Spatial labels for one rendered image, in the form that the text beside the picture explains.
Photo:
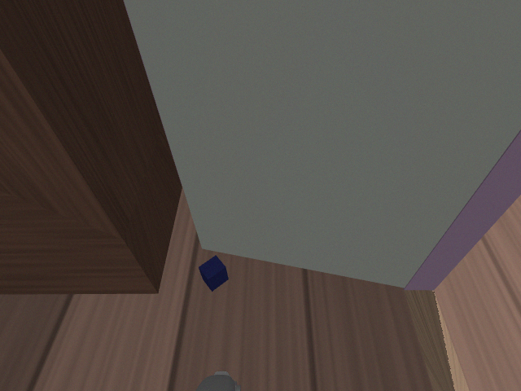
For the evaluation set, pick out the carton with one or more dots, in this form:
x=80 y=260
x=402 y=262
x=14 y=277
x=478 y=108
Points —
x=214 y=273

